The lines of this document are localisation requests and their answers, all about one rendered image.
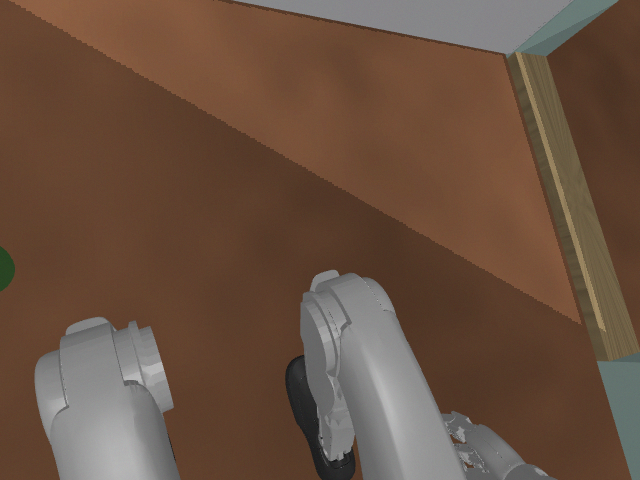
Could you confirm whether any right robot hand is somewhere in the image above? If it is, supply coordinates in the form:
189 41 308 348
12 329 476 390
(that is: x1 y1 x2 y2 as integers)
441 411 526 480

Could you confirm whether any right robot foot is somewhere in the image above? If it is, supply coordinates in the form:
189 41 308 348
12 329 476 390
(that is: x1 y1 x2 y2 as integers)
285 355 355 480

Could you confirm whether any cup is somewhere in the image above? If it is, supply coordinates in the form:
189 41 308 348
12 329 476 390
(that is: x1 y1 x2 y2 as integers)
0 246 15 292

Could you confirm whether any right robot arm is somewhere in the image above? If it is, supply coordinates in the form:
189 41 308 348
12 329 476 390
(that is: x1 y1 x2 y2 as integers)
505 464 557 480

